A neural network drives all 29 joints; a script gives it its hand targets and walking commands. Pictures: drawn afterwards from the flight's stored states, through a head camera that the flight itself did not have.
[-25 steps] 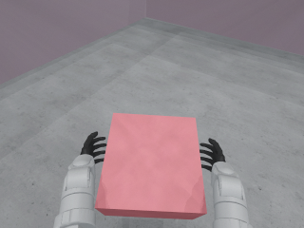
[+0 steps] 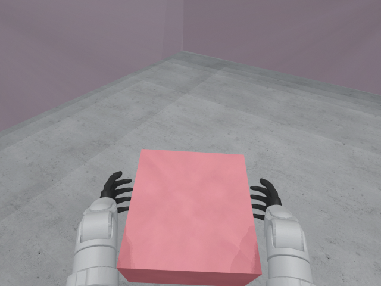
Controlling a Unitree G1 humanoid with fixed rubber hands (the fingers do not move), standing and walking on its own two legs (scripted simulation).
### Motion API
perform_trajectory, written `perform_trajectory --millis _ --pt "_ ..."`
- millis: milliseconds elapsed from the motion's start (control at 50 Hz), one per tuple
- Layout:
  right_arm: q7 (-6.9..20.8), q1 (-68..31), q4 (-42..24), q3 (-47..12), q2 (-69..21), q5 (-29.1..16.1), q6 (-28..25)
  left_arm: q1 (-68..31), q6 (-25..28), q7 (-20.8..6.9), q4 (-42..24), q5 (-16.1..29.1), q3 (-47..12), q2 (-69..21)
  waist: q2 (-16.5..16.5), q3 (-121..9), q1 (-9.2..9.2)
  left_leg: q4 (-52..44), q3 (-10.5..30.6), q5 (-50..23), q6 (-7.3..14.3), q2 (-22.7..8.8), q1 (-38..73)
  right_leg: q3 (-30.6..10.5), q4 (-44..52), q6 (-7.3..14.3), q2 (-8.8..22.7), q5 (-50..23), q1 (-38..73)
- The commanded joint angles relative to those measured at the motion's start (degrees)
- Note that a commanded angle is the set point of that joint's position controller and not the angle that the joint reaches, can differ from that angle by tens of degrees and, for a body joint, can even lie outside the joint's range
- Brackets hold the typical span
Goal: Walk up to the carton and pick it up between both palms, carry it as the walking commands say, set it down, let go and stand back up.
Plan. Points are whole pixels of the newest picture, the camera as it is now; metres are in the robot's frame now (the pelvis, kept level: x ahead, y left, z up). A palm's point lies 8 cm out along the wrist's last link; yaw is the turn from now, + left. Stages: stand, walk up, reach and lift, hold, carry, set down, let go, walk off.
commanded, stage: reach and lift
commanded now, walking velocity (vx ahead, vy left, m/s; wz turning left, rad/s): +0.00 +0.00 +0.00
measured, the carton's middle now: (189, 214) +0.33 -0.01 -0.03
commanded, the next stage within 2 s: hold in 0.80 s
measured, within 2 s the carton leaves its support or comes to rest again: neither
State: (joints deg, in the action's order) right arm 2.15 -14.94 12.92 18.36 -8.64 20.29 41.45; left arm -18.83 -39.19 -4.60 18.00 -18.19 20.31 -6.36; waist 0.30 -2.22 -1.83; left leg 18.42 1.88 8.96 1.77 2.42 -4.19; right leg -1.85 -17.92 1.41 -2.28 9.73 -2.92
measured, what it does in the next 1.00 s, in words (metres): stands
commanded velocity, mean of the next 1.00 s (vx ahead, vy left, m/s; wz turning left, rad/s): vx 0.00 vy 0.00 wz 0.00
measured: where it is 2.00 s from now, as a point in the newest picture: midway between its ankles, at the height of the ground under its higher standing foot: outside the picture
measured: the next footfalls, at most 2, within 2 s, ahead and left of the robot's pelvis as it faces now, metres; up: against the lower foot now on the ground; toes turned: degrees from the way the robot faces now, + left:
left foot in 1.72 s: +0.05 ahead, +0.19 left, +0.00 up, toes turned +15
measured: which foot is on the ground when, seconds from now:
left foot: down 0.00-1.00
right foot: down 0.00-1.00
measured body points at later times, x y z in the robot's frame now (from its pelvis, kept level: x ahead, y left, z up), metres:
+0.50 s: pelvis +0.00 +0.00 +0.00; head -0.05 +0.00 +0.45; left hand +0.31 +0.18 +0.05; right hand +0.30 -0.18 +0.05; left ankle +0.02 +0.10 -0.75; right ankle +0.01 -0.10 -0.75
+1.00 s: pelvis +0.00 -0.01 +0.00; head -0.05 +0.00 +0.45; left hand +0.30 +0.17 +0.04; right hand +0.29 -0.19 +0.04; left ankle +0.02 +0.10 -0.75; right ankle +0.01 -0.10 -0.75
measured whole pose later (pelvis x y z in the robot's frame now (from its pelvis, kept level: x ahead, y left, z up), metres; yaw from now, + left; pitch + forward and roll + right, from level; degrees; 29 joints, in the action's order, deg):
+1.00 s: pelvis +0.00 -0.01 +0.00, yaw +0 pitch -6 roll +0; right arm 2.3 -12.3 10.9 16.2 -8.1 19.3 42.2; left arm -14.2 -40.2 -3.0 12.4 -18.1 19.4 -8.5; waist 0.5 -1.3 -0.2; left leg 16.3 2.0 8.3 1.3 2.3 -2.1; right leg -1.9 -17.2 1.9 -2.4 9.8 -1.5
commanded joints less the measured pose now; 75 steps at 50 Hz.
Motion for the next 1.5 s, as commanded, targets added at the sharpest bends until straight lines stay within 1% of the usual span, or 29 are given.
perform_trajectory --millis 0,60,100,120,160,240,280,320,380,400,480,640,660,820,920,960,1000,1020,1060,1180,1300,1320,1340,1360,1380,1400,1440,1460,1480 --pt "16.22 -36.32 0.25 -33.04 -47.07 -19.42 -2.24 -28.83 0.64 -15.02 0.66 16.25 -33.11 -49.45 -1.30 -12.19 0.72 -3.22 3.74 -5.93 -0.52 0.00 2.66 -3.25 1.56 -0.49 -0.76 -7.09 4.03" --pt "16.07 -36.07 -1.89 -34.76 -47.77 -19.76 -1.88 -28.02 1.12 -14.61 -0.85 17.18 -33.78 -49.45 3.37 -12.23 1.75 -3.06 4.03 -7.83 -0.20 -0.34 4.81 -2.67 1.39 -0.97 -1.51 -8.39 2.06" --pt "15.99 -34.22 -1.14 -35.24 -49.10 -19.97 -1.91 -28.27 0.69 -14.51 -0.91 16.84 -33.53 -49.61 -1.66 -14.30 1.00 -2.66 3.29 -7.24 -0.13 0.67 3.31 -3.89 1.09 -0.61 -0.32 -10.40 5.92" --pt "16.04 -35.17 -1.30 -34.80 -48.65 -19.65 -1.88 -28.13 0.97 -14.44 -1.17 16.24 -34.02 -50.00 0.40 -12.03 1.77 -2.73 2.67 -6.78 -0.05 0.89 3.99 -3.13 1.75 -1.23 -0.71 -8.88 1.56" --pt "15.93 -35.47 0.33 -33.58 -47.89 -19.59 -2.51 -27.27 0.13 -14.67 1.71 15.42 -32.59 -48.88 -3.01 -10.55 1.13 -3.30 2.87 -3.93 -0.27 0.62 3.88 -3.46 2.10 -0.33 -0.44 -5.86 2.04" --pt "16.39 -37.00 -0.26 -33.28 -48.19 -19.08 -2.32 -30.23 0.45 -15.54 0.99 16.78 -33.64 -50.67 0.67 -11.63 0.98 -3.40 2.66 -0.76 -0.40 0.46 3.10 -2.86 2.13 -0.67 -0.91 -2.24 1.99" --pt "16.43 -37.22 0.68 -32.99 -48.79 -19.30 -3.09 -31.46 0.89 -15.74 -0.89 15.61 -33.36 -49.56 -3.35 -10.40 1.11 -2.36 2.50 -2.75 -0.01 0.50 2.65 -3.83 2.14 -0.10 0.04 -4.09 0.83" --pt "16.40 -39.43 0.58 -33.13 -48.01 -19.13 -3.22 -32.89 1.06 -15.87 0.46 16.32 -33.74 -50.33 -0.31 -11.80 0.92 -2.88 2.77 0.39 -0.21 0.00 3.69 -3.38 2.26 -0.13 -0.67 -0.13 0.64" --pt "16.21 -36.33 -2.12 -36.19 -48.88 -20.46 -3.14 -28.37 1.09 -16.02 -0.60 17.89 -34.95 -50.11 2.17 -15.14 1.29 -2.87 2.69 -6.87 -0.48 0.88 4.66 -2.24 2.15 -1.18 -1.41 -7.93 3.34" --pt "15.95 -36.51 -2.97 -35.48 -48.70 -20.28 -3.21 -28.22 1.12 -16.10 0.74 17.34 -34.11 -51.08 -0.50 -15.06 0.33 -2.29 2.96 -7.17 -0.58 0.82 4.36 -3.38 1.82 -0.73 -0.51 -8.92 3.70" --pt "15.48 -32.32 -1.15 -33.63 -47.96 -18.41 -2.68 -26.03 0.83 -15.92 0.28 16.71 -33.64 -49.28 2.01 -14.99 0.46 -3.52 3.05 -8.68 -0.72 0.73 5.71 -2.87 2.93 -0.94 -1.46 -10.23 4.07" --pt "15.64 -30.82 -1.58 -35.33 -48.48 -20.34 -2.75 -25.57 0.31 -14.52 -4.34 16.76 -35.64 -48.76 -3.55 -13.01 1.06 -3.02 2.70 -10.48 -1.07 1.37 4.39 -3.48 2.52 -0.35 -0.59 -11.64 4.99" --pt "15.90 -31.71 -4.07 -35.61 -48.16 -19.96 -2.90 -25.17 0.49 -14.41 -6.27 17.14 -36.62 -49.00 -0.70 -15.68 1.65 -3.70 3.14 -11.97 -1.13 0.76 6.48 -3.42 3.03 -0.69 -1.28 -12.40 4.41" --pt "15.26 -27.53 -5.33 -36.67 -46.67 -19.65 -2.70 -20.40 -0.28 -13.28 -5.65 17.30 -36.53 -49.18 0.90 -14.31 1.50 -3.38 3.59 -14.71 -1.01 1.07 7.46 -3.44 2.38 -0.83 -1.68 -14.07 3.13" --pt "15.85 -32.54 -4.91 -34.89 -45.32 -19.32 -2.61 -21.98 -0.70 -13.83 -3.03 15.53 -34.80 -48.10 0.54 -9.21 1.63 -4.45 2.48 -2.82 -0.60 1.06 3.99 -2.53 2.94 -0.56 -1.32 -3.06 1.25" --pt "16.16 -29.69 -2.36 -36.08 -46.74 -20.22 -2.54 -23.87 -0.18 -14.14 -4.89 17.07 -36.73 -49.99 -1.52 -10.74 2.83 -3.69 2.84 -6.87 -0.97 1.00 1.92 -3.23 2.78 -0.04 -1.08 -6.96 3.55" --pt "16.57 -30.80 -3.16 -36.49 -47.36 -20.60 -2.75 -24.56 -0.11 -14.03 -5.21 17.24 -36.82 -49.42 -2.60 -12.32 1.35 -2.97 2.57 -8.01 -1.08 1.30 5.11 -3.86 2.20 -0.20 -0.99 -8.79 1.76" --pt "16.25 -32.14 -4.51 -36.27 -47.75 -20.68 -3.00 -24.17 0.11 -13.92 -5.90 17.61 -36.82 -49.88 1.65 -14.41 2.16 -2.57 3.13 -11.15 -0.83 0.48 6.38 -3.55 2.34 -0.30 -1.37 -9.90 2.27" --pt "15.84 -30.53 -6.07 -37.85 -47.69 -20.74 -3.11 -21.94 -0.13 -13.87 -5.30 17.39 -36.84 -50.26 -1.41 -15.51 2.31 -2.82 3.01 -12.10 -1.08 1.64 4.44 -3.89 2.00 -0.57 -0.68 -13.32 5.50" --pt "15.51 -30.86 -2.96 -35.11 -46.47 -19.27 -2.63 -25.08 0.30 -14.62 -4.16 16.71 -35.37 -47.55 0.94 -11.83 1.67 -3.24 2.31 -3.26 -0.41 1.51 3.48 -3.99 3.08 -0.76 -0.94 -4.80 1.46" --pt "15.82 -31.18 -3.13 -36.02 -48.38 -19.90 -2.75 -23.95 -0.12 -15.07 -3.45 15.98 -35.16 -48.42 -0.64 -12.53 2.57 -3.37 2.06 -6.13 -0.71 1.55 3.64 -3.39 2.86 -0.84 -0.97 -7.72 3.61" --pt "15.40 -32.43 -5.37 -38.55 -50.08 -21.92 -2.35 -22.42 -0.88 -14.55 -3.16 17.84 -36.35 -49.00 -2.35 -13.37 2.46 5.08 1.73 -0.20 0.02 -8.79 -4.30 -3.17 -4.69 0.46 10.25 0.51 -5.52" --pt "15.21 -35.15 -7.19 -38.95 -49.60 -22.49 -1.84 -25.65 -1.22 -14.47 -5.32 18.41 -37.65 -49.71 -0.21 -9.21 2.47 4.40 3.56 14.64 -0.36 -6.43 -10.99 -6.54 -0.75 0.53 10.04 18.55 -10.34" --pt "15.35 -34.66 -5.72 -38.25 -49.51 -23.20 -1.07 -26.24 -1.46 -14.38 -3.63 18.62 -37.15 -49.65 0.21 -8.07 2.31 6.43 3.50 14.06 -0.21 -5.29 -13.63 -10.46 0.57 1.35 12.63 23.92 -12.92" --pt "15.26 -35.46 -8.15 -39.67 -48.97 -24.32 -1.08 -24.46 -1.79 -14.09 -4.91 18.51 -38.47 -50.44 0.10 -11.00 2.26 11.88 2.72 9.03 -0.68 -5.22 -15.85 -13.21 -1.58 2.82 15.44 20.14 -11.68" --pt "15.07 -36.23 -11.11 -42.66 -49.83 -26.47 -0.25 -22.71 -2.34 -13.98 -6.74 19.90 -40.12 -50.45 6.43 -12.79 2.76 18.42 1.68 5.16 -0.83 -4.32 -18.94 -15.97 -2.37 4.30 19.20 15.40 -10.06" --pt "14.12 -45.51 -15.12 -46.88 -47.28 -30.17 1.26 -31.85 -3.56 -12.35 -8.95 23.77 -43.02 -46.94 11.04 -13.30 2.35 29.74 -1.42 14.30 -1.30 -3.04 -26.76 -21.38 -2.24 9.23 26.26 1.85 -9.06" --pt "13.56 -51.55 -17.79 -49.50 -46.33 -33.19 2.32 -35.22 -4.57 -11.30 -11.67 25.61 -44.41 -45.53 8.48 -15.28 2.07 31.09 -1.95 18.18 -1.42 -3.28 -29.16 -20.56 -3.96 10.79 26.46 -6.06 -7.01" --pt "13.56 -40.86 -16.74 -49.34 -47.77 -32.68 4.88 -26.20 -6.91 -10.50 -12.26 25.31 -44.38 -47.02 8.98 -16.25 2.19 34.65 -2.21 18.96 -1.86 -3.01 -29.97 -18.21 -4.42 10.48 25.69 -15.12 -6.29"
